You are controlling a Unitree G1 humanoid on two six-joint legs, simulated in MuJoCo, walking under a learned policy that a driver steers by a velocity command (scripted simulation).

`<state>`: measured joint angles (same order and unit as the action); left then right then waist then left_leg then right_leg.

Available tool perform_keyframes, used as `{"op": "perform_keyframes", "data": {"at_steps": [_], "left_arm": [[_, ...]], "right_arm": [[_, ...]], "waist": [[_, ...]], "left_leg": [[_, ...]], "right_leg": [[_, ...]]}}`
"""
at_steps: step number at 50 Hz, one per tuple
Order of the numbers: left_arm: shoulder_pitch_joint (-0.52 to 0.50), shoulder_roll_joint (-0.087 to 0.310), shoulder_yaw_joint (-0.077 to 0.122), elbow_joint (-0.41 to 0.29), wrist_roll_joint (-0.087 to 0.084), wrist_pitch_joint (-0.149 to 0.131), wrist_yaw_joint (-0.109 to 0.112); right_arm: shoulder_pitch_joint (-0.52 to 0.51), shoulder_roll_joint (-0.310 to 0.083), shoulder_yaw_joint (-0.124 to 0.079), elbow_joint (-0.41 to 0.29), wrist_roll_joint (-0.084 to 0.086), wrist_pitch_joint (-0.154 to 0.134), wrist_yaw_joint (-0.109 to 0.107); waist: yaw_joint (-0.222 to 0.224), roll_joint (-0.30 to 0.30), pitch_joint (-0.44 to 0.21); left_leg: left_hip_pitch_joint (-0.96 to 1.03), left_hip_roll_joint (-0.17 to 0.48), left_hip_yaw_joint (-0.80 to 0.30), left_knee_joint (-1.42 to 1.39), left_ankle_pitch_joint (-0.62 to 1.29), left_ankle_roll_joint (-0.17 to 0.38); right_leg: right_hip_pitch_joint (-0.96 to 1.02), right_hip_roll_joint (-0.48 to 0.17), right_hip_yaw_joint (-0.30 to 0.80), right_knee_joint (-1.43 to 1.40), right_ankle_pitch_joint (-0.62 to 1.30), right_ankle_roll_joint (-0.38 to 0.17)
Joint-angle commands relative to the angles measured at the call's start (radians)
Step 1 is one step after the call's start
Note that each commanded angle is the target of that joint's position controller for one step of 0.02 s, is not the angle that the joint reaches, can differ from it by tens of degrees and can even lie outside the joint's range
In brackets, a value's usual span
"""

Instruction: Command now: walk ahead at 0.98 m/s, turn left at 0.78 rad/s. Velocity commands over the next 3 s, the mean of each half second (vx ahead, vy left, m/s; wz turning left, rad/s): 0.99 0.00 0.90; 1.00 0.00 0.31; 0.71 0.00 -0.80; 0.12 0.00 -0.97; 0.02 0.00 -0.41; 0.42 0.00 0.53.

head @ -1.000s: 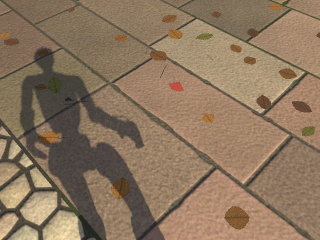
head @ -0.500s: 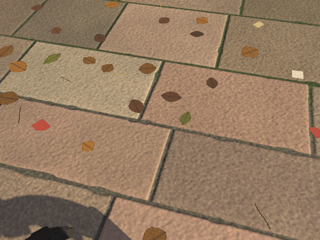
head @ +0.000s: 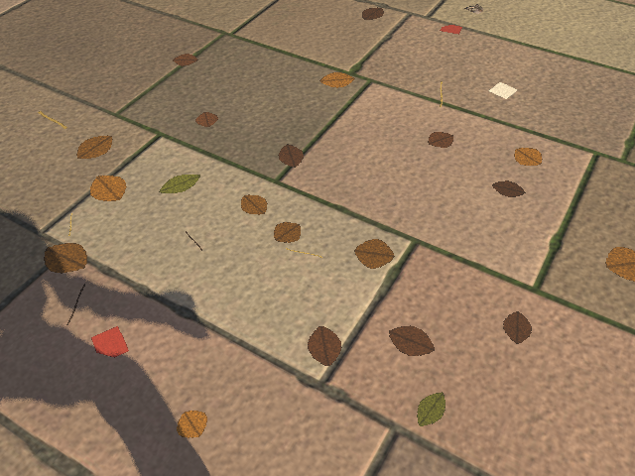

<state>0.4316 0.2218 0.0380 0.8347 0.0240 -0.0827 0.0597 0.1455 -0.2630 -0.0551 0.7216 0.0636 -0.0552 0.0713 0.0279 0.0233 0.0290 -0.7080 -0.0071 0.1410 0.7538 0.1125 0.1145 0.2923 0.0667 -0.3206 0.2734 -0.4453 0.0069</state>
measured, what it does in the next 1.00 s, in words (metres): walks ahead, turning left: left foot, then right foot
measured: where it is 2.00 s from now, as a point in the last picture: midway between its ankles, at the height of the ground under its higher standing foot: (176, 206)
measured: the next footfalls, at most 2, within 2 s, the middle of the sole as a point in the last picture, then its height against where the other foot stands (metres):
left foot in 0.04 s outside the picture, level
right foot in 0.42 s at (405, 425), level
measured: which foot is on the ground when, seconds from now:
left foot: up 0.00-0.02, down 0.04-0.42, up 0.44-0.88, down 0.90-1.00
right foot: down 0.00-0.04, up 0.06-0.40, down 0.42-0.90, up 0.92-1.00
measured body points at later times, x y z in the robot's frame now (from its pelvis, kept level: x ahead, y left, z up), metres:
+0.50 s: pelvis +0.44 -0.04 +0.00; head +0.45 -0.02 +0.45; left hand +0.51 +0.28 -0.05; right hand +0.65 -0.26 -0.10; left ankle +0.24 +0.00 -0.61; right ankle +0.58 -0.14 -0.71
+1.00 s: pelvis +0.76 +0.21 +0.01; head +0.78 +0.23 +0.46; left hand +0.58 +0.40 -0.13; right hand +1.06 +0.15 -0.07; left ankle +0.75 +0.34 -0.71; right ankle +0.70 -0.04 -0.59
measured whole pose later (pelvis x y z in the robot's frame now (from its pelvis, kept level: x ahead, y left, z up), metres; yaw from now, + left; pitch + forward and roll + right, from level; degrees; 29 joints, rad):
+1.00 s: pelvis +0.76 +0.21 +0.01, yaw +36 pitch +1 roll +1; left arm 0.47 0.25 0.01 0.89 -0.05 -0.09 0.01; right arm 0.12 -0.23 -0.02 0.61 -0.01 -0.10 0.03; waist 0.05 -0.02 0.04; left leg -0.44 0.01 0.09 0.65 -0.22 0.02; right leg -0.23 -0.06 0.09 1.25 -0.36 -0.04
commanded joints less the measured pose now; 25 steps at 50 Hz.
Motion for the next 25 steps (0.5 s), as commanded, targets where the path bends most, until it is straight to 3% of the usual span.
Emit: {"op": "perform_keyframes", "data": {"at_steps": [1,2,3,4,5,6,7,8,9,10,12,13,14,15,17,19,20,21,22,23,24,25], "left_arm": [[-0.236,0.304,0.081,-0.14,-0.017,0.004,0.025],[-0.401,0.249,0.069,-0.172,-0.05,-0.014,-0.009],[-0.457,-0.012,0.001,-0.234,-0.034,-0.058,-0.057],[-0.237,-0.08,-0.033,-0.289,-0.053,-0.087,-0.073],[-0.238,0.012,-0.032,-0.317,-0.058,-0.117,-0.091],[-0.284,0.073,-0.013,-0.323,-0.057,-0.124,-0.096],[-0.247,0.079,-0.011,-0.317,-0.046,-0.112,-0.093],[-0.247,0.094,-0.009,-0.307,-0.03,-0.093,-0.08],[-0.247,0.133,0.003,-0.302,-0.025,-0.075,-0.066],[-0.263,0.147,0.008,-0.301,-0.019,-0.062,-0.05],[-0.398,0.12,-0.005,-0.351,0.003,-0.054,-0.035],[-0.465,0.082,-0.015,-0.374,0.002,-0.052,-0.036],[-0.514,0.054,-0.019,-0.391,-0.009,-0.049,-0.038],[-0.529,0.054,-0.013,-0.4,-0.027,-0.049,-0.041],[-0.511,0.094,0.013,-0.394,-0.063,-0.049,-0.044],[-0.451,0.141,0.044,-0.374,-0.083,-0.058,-0.046],[-0.322,0.177,0.069,-0.345,-0.085,-0.065,-0.046],[-0.09,0.213,0.088,-0.301,-0.081,-0.069,-0.044],[0.092,0.291,0.096,-0.265,-0.047,-0.06,-0.046],[0.027,0.331,0.099,-0.266,-0.015,-0.065,-0.07],[-0.071,0.206,0.08,-0.3,-0.017,-0.055,-0.067],[-0.087,0.164,0.07,-0.283,-0.023,-0.042,-0.059]], "right_arm": [[0.47,-0.23,-0.097,0.04,0.002,0.04,-0.015],[0.728,-0.226,-0.1,0.123,-0.012,0.059,-0.038],[0.669,-0.141,-0.059,0.172,-0.065,0.048,-0.03],[0.453,-0.11,-0.028,0.075,-0.086,0.005,-0.023],[0.401,-0.065,-0.027,0.019,-0.076,-0.009,-0.02],[0.328,-0.075,-0.03,-0.012,-0.061,-0.024,-0.019],[0.219,-0.111,-0.036,-0.051,-0.058,-0.04,-0.023],[0.157,-0.129,-0.039,-0.075,-0.057,-0.049,-0.03],[0.131,-0.119,-0.036,-0.092,-0.061,-0.053,-0.042],[0.126,-0.105,-0.031,-0.093,-0.058,-0.054,-0.052],[0.155,-0.099,-0.033,-0.079,-0.036,-0.052,-0.081],[0.169,-0.099,-0.036,-0.067,-0.025,-0.043,-0.093],[0.182,-0.113,-0.041,-0.057,-0.019,-0.034,-0.099],[0.211,-0.125,-0.047,-0.046,-0.015,-0.028,-0.099],[0.244,-0.118,-0.049,-0.03,-0.005,-0.016,-0.101],[0.243,-0.093,-0.05,-0.03,-0.009,-0.007,-0.101],[0.216,-0.091,-0.049,-0.043,-0.021,-0.006,-0.094],[0.163,-0.052,-0.033,-0.077,-0.042,-0.009,-0.081],[0.207,0.083,0.006,-0.119,-0.057,-0.014,-0.076],[0.329,0.043,0.019,-0.166,0.025,-0.026,-0.077],[0.258,-0.041,0.005,-0.13,0.029,-0.011,-0.088],[0.151,-0.078,-0.002,-0.145,-0.008,-0.005,-0.083]], "waist": [[-0.332,-0.189,-0.13],[-0.461,-0.009,-0.138],[-0.316,0.364,0.029],[-0.084,0.366,-0.1],[-0.091,0.169,-0.168],[-0.036,-0.088,-0.062],[0.046,-0.172,-0.004],[0.065,-0.185,0.034],[0.07,-0.183,0.054],[0.067,-0.184,0.064],[0.001,-0.108,0.092],[-0.036,-0.061,0.08],[-0.068,-0.025,0.061],[-0.098,0.004,0.027],[-0.107,0.061,-0.017],[-0.065,0.101,-0.051],[0.017,0.115,-0.119],[0.141,0.087,-0.259],[0.133,-0.219,-0.4],[0.03,-0.584,-0.403],[0.063,-0.361,-0.229],[0.082,-0.21,-0.121]], "left_leg": [[0.683,-0.062,0.003,0.045,-0.123,0.08],[0.913,0.037,-0.13,-0.142,0.04,0.162],[0.915,-0.04,-0.241,-0.111,0.039,0.169],[0.946,0.087,-0.684,-0.164,-0.271,0.323],[0.925,0.185,-0.921,-0.401,-0.641,0.367],[0.748,0.2,-0.959,-0.537,-0.821,0.303],[0.572,0.201,-0.969,-0.56,-0.845,0.295],[0.433,0.16,-0.936,-0.563,-0.78,0.291],[0.342,0.119,-0.862,-0.567,-0.7,0.278],[0.273,0.077,-0.774,-0.568,-0.631,0.256],[0.157,0.008,-0.617,-0.548,-0.458,0.235],[0.121,-0.037,-0.545,-0.526,-0.425,0.203],[0.101,-0.064,-0.512,-0.503,-0.432,0.17],[0.123,-0.062,-0.524,-0.48,-0.466,0.152],[0.264,-0.044,-0.578,-0.41,-0.514,0.123],[0.398,-0.023,-0.605,-0.294,-0.455,0.083],[0.423,-0.034,-0.583,-0.149,-0.3,0.049],[0.304,-0.056,-0.52,0.144,-0.251,0.003],[0.061,-0.129,-0.422,0.52,-0.705,-0.025],[-0.214,-0.071,-0.353,0.741,-0.665,-0.034],[-0.287,0.006,-0.32,0.821,-0.526,-0.049],[-0.271,0.03,-0.273,0.808,-0.454,-0.051]], "right_leg": [[-0.367,-0.28,0.078,0.552,1.769,0.042],[-0.563,-0.148,0.073,1.087,1.065,0.033],[-0.945,0.083,0.198,1.516,-0.13,0.013],[-1.191,0.061,0.437,1.647,-0.213,-0.018],[-1.22,0.034,0.501,1.548,-0.114,-0.074],[-1.182,-0.015,0.486,1.369,0.007,-0.112],[-1.114,-0.06,0.503,1.231,0.092,-0.09],[-1.05,-0.082,0.508,1.162,0.117,-0.052],[-0.998,-0.107,0.512,1.08,0.142,-0.018],[-0.949,-0.128,0.494,0.976,0.153,0.008],[-0.841,-0.132,0.441,0.697,0.283,0.053],[-0.752,-0.109,0.412,0.549,0.37,0.066],[-0.672,-0.075,0.376,0.442,0.435,0.08],[-0.614,-0.044,0.366,0.38,0.487,0.095],[-0.583,-0.027,0.41,0.275,0.481,0.113],[-0.538,-0.037,0.431,0.215,0.412,0.089],[-0.414,-0.043,0.417,0.228,0.354,0.061],[-0.125,-0.138,0.478,0.308,0.273,0.016],[0.168,-0.336,0.857,0.216,-0.072,-0.068],[0.194,-0.525,1.425,-0.014,-0.47,-0.208],[0.076,-0.478,1.323,-0.038,-0.571,-0.198],[-0.05,-0.429,1.09,-0.015,-0.347,-0.168]]}}
Over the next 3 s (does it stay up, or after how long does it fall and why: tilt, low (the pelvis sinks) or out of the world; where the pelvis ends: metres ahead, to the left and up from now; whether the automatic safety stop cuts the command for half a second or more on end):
stays up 1.34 0.48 0.02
